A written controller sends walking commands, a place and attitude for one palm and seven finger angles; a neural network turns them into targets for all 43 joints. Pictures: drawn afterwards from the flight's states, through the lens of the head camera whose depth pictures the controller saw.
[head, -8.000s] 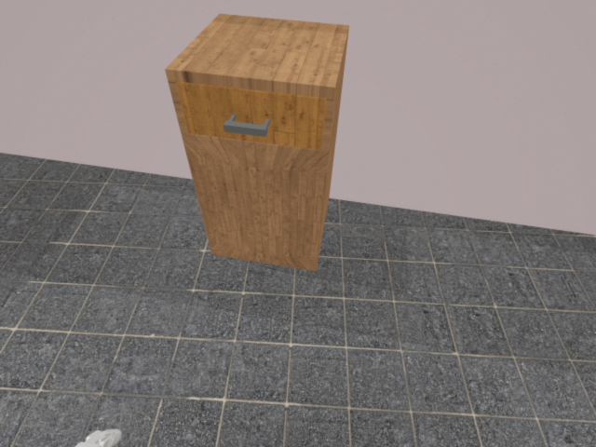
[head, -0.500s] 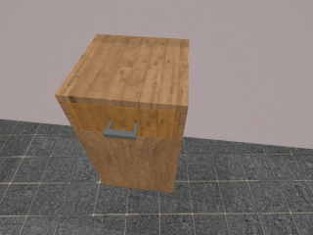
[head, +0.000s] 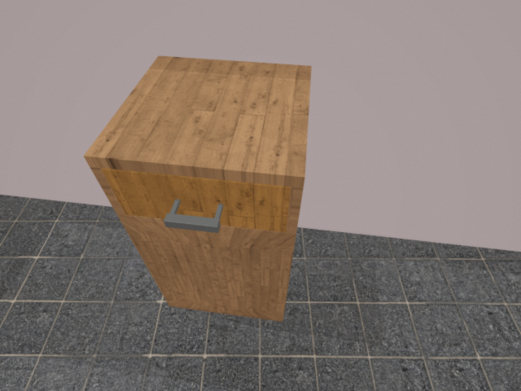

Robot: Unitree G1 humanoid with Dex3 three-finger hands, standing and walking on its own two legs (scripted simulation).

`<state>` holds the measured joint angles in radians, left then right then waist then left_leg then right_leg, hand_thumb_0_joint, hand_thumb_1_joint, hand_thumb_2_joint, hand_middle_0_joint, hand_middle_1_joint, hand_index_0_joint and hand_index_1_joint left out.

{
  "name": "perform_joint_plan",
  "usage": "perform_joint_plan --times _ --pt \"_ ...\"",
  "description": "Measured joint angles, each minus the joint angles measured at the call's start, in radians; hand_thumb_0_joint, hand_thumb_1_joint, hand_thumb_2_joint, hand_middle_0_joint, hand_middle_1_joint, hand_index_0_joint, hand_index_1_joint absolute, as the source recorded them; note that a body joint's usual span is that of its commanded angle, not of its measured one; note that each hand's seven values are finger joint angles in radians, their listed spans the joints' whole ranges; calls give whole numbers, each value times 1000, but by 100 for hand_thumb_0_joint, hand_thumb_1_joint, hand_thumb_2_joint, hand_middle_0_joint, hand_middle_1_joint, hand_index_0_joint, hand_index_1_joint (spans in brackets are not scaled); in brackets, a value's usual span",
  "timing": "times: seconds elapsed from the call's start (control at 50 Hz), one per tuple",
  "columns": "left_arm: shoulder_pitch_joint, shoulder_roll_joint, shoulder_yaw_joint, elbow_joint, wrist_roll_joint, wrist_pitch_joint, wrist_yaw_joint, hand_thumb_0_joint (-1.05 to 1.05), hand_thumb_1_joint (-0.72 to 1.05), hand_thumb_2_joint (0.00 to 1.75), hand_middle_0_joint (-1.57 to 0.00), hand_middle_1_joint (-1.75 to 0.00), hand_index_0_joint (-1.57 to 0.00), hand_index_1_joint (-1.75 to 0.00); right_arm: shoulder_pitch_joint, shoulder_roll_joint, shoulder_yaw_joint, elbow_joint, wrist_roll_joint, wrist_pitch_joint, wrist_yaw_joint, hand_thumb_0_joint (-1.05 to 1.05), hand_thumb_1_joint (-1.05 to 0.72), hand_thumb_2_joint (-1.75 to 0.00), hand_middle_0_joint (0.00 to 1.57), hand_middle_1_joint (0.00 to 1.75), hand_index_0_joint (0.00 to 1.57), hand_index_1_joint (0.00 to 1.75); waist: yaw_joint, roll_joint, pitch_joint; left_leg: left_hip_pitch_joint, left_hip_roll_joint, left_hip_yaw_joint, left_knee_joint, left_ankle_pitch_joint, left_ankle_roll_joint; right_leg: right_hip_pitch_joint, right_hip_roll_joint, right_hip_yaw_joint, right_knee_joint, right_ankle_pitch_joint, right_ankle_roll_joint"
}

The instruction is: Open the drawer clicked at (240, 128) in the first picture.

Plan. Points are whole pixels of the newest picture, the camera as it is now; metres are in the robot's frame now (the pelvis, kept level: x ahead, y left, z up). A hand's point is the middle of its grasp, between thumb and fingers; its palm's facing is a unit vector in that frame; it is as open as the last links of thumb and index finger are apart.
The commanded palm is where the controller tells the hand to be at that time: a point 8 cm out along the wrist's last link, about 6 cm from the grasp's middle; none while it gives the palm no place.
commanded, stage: look again from close up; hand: left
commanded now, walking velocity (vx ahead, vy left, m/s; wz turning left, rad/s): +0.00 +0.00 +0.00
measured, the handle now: (195, 214) +0.47 +0.18 -0.08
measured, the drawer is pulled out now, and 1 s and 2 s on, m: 0.00 0.00 0.00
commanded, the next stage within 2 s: raise the hand with hooked fingers in 0.44 s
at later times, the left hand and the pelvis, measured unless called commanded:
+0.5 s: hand out of the picture -0.03 +0.14 -0.18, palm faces +0.05 -0.98 -0.17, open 7.3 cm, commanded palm none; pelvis +0.00 -0.01 +0.00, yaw +0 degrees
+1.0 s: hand (174, 384) +0.15 +0.14 -0.06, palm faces -0.06 -0.35 -0.93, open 8.7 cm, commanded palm +0.13 +0.20 -0.01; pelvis -0.06 +0.00 -0.04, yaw -3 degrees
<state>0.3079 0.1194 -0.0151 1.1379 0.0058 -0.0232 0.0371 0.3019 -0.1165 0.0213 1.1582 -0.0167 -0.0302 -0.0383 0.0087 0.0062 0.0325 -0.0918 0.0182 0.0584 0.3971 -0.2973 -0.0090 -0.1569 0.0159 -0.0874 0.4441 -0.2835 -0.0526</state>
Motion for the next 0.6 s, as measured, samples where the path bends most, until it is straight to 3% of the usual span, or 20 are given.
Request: perform_joint_plan --times 0.56,0.6 --pt "9 -10 2 -2 3 -10 8 1 92 90 -20 -30 -20 -30 5 9 -4 -2 2 5 0 0 -91 -90 20 30 20 30 5 1 -2 -30 22 -6 37 9 -14 -4 19 -13 -15 15 -12" --pt "116 27 -66 -316 52 93 35 5 95 90 -21 -31 -21 -30 36 -23 9 -81 21 -33 -28 2 -93 -90 20 30 20 30 35 14 13 -27 28 13 54 -15 1 -24 28 15 15 14 -11"
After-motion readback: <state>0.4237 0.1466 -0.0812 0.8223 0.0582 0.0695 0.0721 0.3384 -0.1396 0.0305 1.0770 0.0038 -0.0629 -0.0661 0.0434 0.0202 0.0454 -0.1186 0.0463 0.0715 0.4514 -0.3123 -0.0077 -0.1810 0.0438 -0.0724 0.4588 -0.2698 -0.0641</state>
